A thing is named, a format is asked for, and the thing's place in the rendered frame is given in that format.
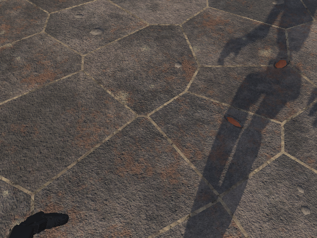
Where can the robot left hand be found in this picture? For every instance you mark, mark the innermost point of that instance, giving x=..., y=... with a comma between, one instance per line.
x=37, y=223

